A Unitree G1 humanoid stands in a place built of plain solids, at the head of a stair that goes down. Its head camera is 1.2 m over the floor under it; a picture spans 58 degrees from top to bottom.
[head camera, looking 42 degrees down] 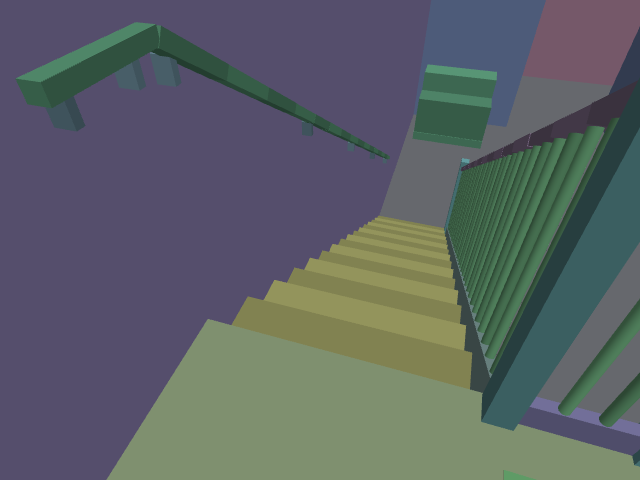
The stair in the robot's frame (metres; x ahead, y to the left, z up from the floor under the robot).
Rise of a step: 0.17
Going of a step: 0.26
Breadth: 0.90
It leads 18 degrees to the right of straight ahead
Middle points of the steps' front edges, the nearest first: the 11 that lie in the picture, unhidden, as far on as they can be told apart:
0.79 -0.05 0.00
1.04 -0.13 -0.17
1.29 -0.21 -0.34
1.54 -0.29 -0.51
1.79 -0.37 -0.68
2.04 -0.44 -0.85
2.29 -0.52 -1.02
2.54 -0.60 -1.19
2.79 -0.68 -1.36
3.04 -0.76 -1.53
3.29 -0.84 -1.70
